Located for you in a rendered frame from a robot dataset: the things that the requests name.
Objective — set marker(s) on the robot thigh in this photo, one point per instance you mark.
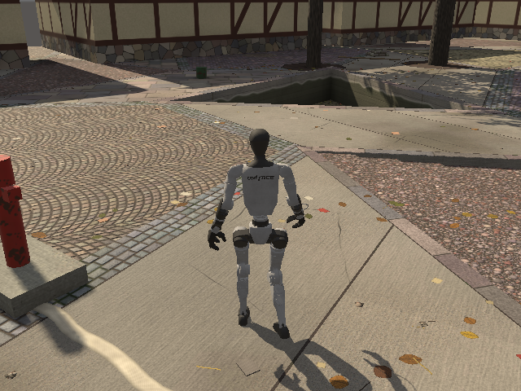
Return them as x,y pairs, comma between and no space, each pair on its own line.
277,247
241,246

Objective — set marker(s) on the robot left upper arm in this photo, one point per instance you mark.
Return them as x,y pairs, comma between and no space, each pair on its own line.
230,186

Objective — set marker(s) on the left robot thigh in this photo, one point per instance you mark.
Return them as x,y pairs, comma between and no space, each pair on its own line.
241,246

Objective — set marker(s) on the robot right forearm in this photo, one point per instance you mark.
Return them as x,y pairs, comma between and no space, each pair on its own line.
298,210

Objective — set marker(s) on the robot right upper arm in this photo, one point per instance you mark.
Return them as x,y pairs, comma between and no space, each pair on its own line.
289,183

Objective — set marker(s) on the left robot hand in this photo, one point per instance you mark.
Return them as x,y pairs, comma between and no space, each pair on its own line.
212,238

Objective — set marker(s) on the right robot hand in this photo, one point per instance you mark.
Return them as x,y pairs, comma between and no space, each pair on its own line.
298,224

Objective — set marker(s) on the robot left forearm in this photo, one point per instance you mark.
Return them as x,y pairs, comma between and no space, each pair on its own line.
219,218

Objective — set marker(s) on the right robot thigh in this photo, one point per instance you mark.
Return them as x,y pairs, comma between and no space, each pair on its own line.
277,247

